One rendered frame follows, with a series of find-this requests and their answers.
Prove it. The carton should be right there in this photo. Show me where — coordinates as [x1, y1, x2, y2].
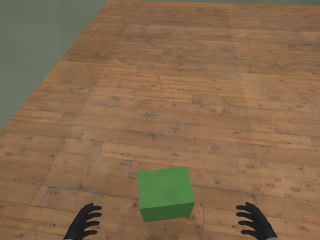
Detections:
[138, 166, 195, 222]

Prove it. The robot right hand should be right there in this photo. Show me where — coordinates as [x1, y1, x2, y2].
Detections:
[236, 202, 278, 240]

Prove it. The robot left hand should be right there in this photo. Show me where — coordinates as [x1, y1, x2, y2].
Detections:
[63, 203, 102, 240]

